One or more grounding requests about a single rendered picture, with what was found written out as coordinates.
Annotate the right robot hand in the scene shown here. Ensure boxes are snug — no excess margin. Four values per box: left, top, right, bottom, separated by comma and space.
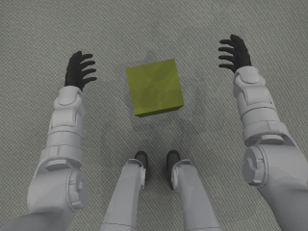
218, 34, 252, 74

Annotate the carton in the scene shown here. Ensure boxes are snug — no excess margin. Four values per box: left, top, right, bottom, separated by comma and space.
125, 58, 185, 117

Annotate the left robot forearm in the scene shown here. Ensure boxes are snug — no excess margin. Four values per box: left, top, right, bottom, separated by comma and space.
27, 86, 86, 211

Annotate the left robot hand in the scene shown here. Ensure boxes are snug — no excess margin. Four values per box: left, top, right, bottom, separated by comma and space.
64, 51, 97, 92

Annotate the right robot thigh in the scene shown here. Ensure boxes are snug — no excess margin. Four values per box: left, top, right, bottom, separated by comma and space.
171, 164, 222, 231

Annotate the robot right upper arm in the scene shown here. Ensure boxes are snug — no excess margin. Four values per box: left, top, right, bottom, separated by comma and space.
242, 144, 308, 231

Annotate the left robot shin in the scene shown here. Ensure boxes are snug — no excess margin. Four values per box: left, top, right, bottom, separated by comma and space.
121, 159, 143, 172

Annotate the right robot forearm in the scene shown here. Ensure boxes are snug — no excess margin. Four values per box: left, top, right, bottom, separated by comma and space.
233, 65, 308, 183

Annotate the robot left upper arm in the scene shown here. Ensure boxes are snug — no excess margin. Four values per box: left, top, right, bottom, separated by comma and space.
0, 167, 90, 231

